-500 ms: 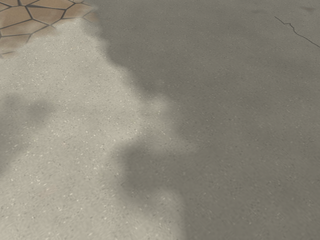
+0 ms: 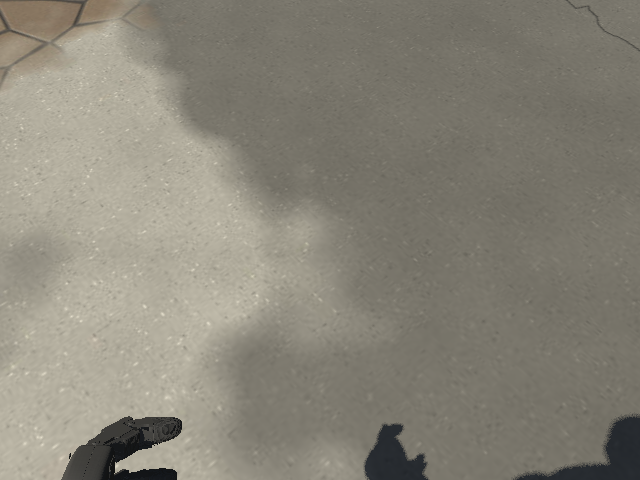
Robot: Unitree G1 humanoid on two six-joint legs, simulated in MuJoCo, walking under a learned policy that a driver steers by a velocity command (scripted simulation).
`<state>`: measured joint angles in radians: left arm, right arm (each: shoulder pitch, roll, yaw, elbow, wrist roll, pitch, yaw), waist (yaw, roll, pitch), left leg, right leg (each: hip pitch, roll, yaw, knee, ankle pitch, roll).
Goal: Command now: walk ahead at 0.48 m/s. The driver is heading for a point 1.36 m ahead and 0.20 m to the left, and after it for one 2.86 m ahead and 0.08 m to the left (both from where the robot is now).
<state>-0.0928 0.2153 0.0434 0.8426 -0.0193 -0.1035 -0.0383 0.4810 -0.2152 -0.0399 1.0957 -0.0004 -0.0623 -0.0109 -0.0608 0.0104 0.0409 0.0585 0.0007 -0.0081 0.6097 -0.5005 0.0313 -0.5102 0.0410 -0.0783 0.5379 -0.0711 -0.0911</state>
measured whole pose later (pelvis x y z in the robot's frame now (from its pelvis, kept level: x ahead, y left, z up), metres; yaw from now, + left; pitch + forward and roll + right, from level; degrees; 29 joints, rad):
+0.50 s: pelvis +0.29 +0.05 +0.01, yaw +0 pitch +2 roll -2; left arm 0.39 0.27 0.05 1.05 -0.01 -0.06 0.00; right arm -0.01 -0.24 -0.04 0.83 0.02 -0.10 0.03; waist 0.07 0.01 0.02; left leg -0.50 0.04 0.03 0.52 -0.06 0.06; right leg 0.02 0.00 -0.04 0.42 -0.44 0.00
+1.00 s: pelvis +0.56 +0.05 +0.02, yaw +0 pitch +2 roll +2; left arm -0.01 0.24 0.04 0.86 -0.02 -0.08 -0.04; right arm 0.39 -0.25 -0.05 1.01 0.01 -0.07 -0.01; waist -0.08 -0.03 0.01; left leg 0.09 -0.05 0.06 0.20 -0.33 0.03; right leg -0.58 -0.06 -0.01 0.53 0.01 -0.05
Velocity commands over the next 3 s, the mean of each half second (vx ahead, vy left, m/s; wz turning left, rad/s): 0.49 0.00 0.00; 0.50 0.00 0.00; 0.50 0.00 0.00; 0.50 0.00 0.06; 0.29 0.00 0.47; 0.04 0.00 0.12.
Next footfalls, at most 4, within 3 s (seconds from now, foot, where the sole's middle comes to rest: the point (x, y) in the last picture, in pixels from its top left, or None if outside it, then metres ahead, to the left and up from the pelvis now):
0.48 left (239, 476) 0.46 0.15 -0.75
1.06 right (344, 328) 0.77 -0.08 -0.75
1.60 left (243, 227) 1.08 0.16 -0.75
2.12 right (328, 145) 1.37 -0.08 -0.75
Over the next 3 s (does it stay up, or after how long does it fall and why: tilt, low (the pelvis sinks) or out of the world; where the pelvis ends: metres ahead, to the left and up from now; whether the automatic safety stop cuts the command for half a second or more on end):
stays up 1.35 0.06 0.02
